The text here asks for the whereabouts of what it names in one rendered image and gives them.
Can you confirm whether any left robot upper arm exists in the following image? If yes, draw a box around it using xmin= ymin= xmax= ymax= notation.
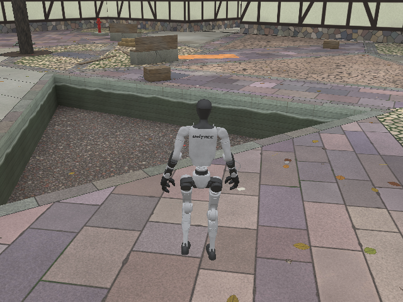
xmin=172 ymin=126 xmax=190 ymax=160

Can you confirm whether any left robot forearm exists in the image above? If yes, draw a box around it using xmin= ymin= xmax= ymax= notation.
xmin=163 ymin=151 xmax=178 ymax=179

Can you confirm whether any right robot upper arm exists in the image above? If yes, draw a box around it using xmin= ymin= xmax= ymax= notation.
xmin=216 ymin=127 xmax=232 ymax=162

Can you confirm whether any right robot forearm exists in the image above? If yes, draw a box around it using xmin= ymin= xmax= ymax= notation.
xmin=226 ymin=153 xmax=237 ymax=177

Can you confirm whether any robot right hand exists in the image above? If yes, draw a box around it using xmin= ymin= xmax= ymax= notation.
xmin=225 ymin=175 xmax=239 ymax=190

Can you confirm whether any robot left hand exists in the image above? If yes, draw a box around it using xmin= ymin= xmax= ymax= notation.
xmin=161 ymin=176 xmax=175 ymax=193

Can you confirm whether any left robot thigh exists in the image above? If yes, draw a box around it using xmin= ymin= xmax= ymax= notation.
xmin=180 ymin=174 xmax=193 ymax=214

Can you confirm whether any humanoid robot torso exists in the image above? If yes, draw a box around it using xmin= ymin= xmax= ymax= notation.
xmin=188 ymin=123 xmax=217 ymax=189

